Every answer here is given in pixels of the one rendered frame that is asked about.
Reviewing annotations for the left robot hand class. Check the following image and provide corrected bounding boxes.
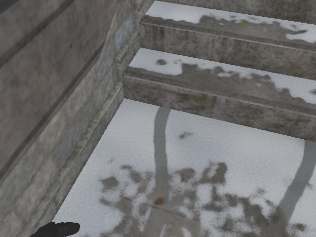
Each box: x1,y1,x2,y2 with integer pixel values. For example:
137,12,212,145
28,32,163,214
30,221,80,237

